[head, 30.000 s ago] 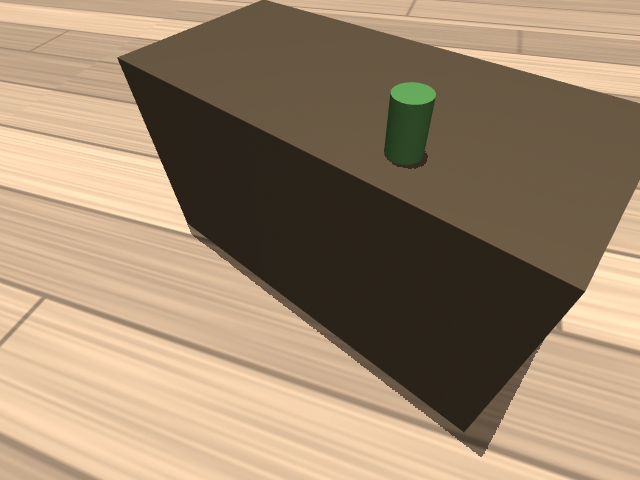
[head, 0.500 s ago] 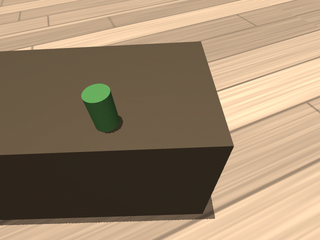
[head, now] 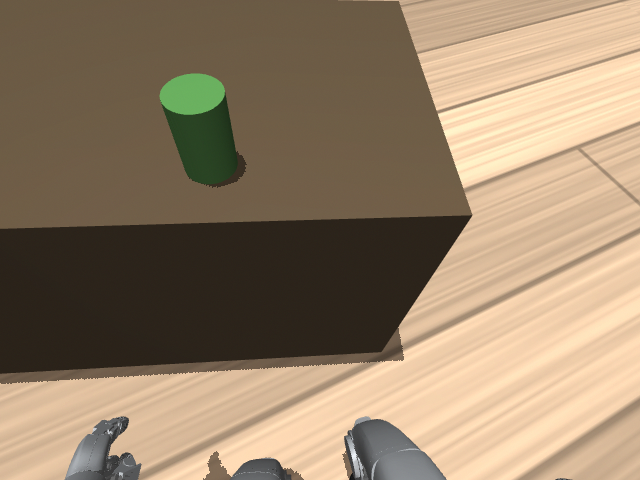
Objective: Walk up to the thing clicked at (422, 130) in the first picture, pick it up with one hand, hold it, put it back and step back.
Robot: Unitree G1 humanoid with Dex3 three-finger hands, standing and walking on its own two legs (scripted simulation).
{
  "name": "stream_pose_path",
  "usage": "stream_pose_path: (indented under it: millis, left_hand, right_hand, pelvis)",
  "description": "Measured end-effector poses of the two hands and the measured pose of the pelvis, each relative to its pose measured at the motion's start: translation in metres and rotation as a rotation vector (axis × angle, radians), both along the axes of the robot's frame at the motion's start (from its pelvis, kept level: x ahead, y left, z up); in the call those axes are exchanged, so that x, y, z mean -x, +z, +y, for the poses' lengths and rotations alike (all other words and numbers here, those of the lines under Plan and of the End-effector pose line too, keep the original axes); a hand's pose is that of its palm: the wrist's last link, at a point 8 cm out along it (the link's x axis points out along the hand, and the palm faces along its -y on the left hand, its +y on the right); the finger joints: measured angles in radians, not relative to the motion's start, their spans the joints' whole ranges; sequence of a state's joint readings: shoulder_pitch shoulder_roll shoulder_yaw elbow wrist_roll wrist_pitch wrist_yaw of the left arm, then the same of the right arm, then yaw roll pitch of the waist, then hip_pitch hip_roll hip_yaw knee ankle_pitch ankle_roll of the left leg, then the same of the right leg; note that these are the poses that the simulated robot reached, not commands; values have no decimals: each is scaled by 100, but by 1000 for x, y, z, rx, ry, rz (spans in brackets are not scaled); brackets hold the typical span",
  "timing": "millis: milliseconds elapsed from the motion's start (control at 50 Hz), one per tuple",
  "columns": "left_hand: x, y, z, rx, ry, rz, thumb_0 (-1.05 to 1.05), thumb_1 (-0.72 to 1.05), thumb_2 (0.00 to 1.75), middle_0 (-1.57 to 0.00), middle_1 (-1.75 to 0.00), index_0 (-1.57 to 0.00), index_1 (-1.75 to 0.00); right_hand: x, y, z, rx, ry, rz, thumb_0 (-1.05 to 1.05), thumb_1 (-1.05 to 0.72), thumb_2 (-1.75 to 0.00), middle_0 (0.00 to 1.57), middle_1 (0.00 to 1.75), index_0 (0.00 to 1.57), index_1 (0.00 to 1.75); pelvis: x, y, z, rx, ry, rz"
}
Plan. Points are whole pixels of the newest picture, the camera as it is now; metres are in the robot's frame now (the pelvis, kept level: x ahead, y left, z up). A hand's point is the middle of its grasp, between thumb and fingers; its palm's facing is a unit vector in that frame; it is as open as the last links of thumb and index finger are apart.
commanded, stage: step back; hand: left
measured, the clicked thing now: (203, 132) +0.56 +0.19 +0.05
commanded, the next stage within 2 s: none
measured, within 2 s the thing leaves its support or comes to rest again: neither
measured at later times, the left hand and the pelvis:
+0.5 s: hand out of the picture +0.03 +0.22 -0.13, palm faces -0.07 -0.90 -0.42, open 7.4 cm; pelvis -0.10 -0.03 +0.00, yaw -4 degrees
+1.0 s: hand out of the picture -0.15 +0.23 -0.16, palm faces -0.05 -0.92 -0.39, open 7.4 cm; pelvis -0.24 -0.04 -0.01, yaw -4 degrees
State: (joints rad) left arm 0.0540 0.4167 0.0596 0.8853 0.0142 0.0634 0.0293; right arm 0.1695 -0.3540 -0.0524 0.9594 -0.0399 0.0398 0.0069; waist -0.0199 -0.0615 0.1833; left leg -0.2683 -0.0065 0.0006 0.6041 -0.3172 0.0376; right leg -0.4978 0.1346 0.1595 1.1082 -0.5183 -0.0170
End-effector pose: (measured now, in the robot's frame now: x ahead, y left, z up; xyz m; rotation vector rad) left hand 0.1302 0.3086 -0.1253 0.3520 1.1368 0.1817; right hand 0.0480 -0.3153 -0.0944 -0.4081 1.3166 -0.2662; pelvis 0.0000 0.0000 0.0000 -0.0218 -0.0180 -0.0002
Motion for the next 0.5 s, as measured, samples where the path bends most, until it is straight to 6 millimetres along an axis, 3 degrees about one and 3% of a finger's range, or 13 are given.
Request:
stream_pose_path:
  millis: [160, 320, 400, 500]
  left_hand:
    - [45, 1, -10, -6, -42, 82, 1, 90, 89, -20, -30, -20, -30]
    - [82, 11, -33, -51, -53, 59, 1, 90, 89, -20, -30, -20, -30]
    - [100, 28, -42, -52, -48, 36, 1, 90, 89, -20, -30, -20, -30]
    - [107, 39, -44, -62, -44, -18, 1, 90, 89, -20, -30, -20, -30]
  right_hand:
    - [18, -7, -2, -17, -24, -77, 0, -90, -89, 20, 30, 21, 30]
    - [31, -33, -27, -71, -36, -154, 0, -90, -89, 20, 30, 21, 30]
    - [41, -27, -30, -90, -39, -155, 0, -90, -89, 20, 30, 20, 30]
    - [64, -24, -36, -71, -9, -141, 0, -90, -89, 20, 30, 20, 30]
  pelvis:
    - [28, 0, -4, -13, -57, 5]
    - [63, -12, -27, 7, -74, -26]
    - [76, -2, -33, -50, -95, -15]
    - [97, 3, -33, -52, -66, 14]
